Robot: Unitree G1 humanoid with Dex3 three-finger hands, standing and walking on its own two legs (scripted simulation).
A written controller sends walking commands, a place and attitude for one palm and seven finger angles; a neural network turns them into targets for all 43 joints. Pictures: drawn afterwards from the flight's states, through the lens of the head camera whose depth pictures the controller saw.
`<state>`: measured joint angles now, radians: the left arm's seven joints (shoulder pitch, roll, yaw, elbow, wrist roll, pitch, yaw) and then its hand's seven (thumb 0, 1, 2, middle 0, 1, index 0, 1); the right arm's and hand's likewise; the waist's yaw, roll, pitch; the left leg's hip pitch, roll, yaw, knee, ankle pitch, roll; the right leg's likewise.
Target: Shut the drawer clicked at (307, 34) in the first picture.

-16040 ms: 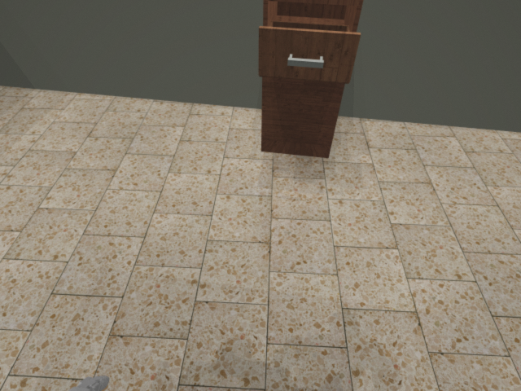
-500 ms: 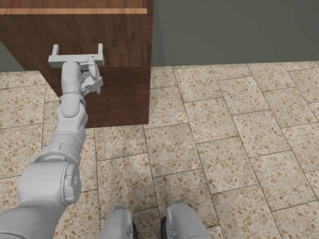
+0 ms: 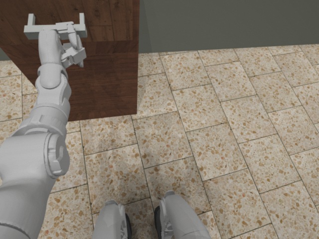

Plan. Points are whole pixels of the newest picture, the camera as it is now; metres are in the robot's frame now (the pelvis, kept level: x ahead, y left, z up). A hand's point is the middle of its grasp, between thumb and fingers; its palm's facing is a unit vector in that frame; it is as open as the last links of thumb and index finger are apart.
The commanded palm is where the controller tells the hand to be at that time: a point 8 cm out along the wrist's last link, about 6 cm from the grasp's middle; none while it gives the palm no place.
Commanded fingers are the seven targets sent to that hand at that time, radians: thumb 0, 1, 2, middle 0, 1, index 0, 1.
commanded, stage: push the drawer shut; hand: left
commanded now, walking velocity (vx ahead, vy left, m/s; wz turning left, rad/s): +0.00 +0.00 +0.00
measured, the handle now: (57, 24) +0.63 +0.16 +0.07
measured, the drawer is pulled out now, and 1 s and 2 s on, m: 0.04 0.00 0.00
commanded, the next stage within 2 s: pull the fist back off the drawer in 0.56 s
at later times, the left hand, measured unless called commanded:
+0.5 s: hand (74, 35) +0.60 +0.12 +0.06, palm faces +0.01 -1.00 -0.06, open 3.3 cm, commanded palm +0.63 +0.14 +0.07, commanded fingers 0.00 0.90 0.90 -1.40 -1.60 -1.40 -1.60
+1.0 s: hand (73, 34) +0.61 +0.12 +0.06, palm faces +0.01 -1.00 -0.04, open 3.4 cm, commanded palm +0.60 +0.13 +0.07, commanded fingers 0.00 0.90 0.90 -1.40 -1.60 -1.40 -1.60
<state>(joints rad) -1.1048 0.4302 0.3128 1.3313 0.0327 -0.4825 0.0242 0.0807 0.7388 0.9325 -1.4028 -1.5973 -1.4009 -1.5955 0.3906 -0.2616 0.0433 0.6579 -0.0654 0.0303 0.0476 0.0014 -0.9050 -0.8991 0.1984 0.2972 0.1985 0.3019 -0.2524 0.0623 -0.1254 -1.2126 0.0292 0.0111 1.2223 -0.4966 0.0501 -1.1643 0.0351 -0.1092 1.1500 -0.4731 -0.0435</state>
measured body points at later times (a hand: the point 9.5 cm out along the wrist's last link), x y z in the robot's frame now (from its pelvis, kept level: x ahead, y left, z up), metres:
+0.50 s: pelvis +0.00 +0.01 -0.01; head +0.19 +0.04 +0.39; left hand +0.60 +0.18 +0.07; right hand -0.07 -0.23 -0.10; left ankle +0.03 +0.09 -0.63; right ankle +0.03 -0.10 -0.63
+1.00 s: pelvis -0.02 +0.02 -0.02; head +0.19 +0.06 +0.38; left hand +0.60 +0.18 +0.07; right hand -0.09 -0.22 -0.10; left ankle +0.03 +0.09 -0.63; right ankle +0.03 -0.10 -0.63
